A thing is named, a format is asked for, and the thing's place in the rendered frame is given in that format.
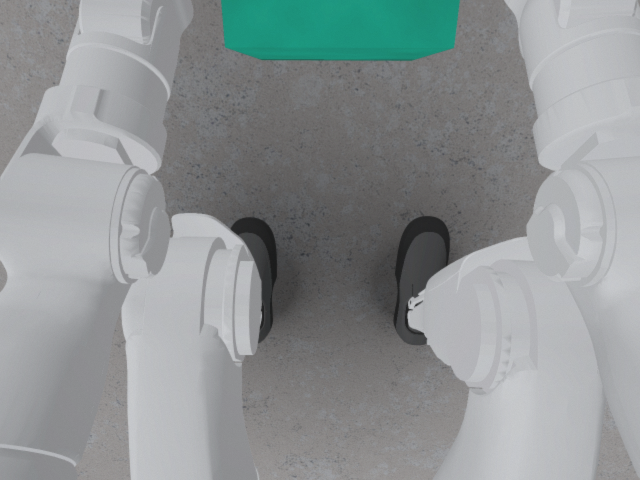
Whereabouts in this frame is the left robot forearm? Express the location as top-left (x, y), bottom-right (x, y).
top-left (0, 0), bottom-right (194, 261)

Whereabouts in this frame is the robot left upper arm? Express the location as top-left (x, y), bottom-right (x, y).
top-left (0, 153), bottom-right (171, 480)

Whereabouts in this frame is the carton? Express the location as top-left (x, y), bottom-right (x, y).
top-left (221, 0), bottom-right (460, 61)

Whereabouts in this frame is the robot right upper arm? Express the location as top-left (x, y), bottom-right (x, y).
top-left (526, 156), bottom-right (640, 478)

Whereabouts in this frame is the right robot shin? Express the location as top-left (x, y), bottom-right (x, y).
top-left (407, 237), bottom-right (534, 366)

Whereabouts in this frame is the right robot foot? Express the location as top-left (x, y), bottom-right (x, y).
top-left (393, 216), bottom-right (450, 345)

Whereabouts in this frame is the right robot forearm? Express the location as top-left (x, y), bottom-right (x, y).
top-left (504, 0), bottom-right (640, 171)

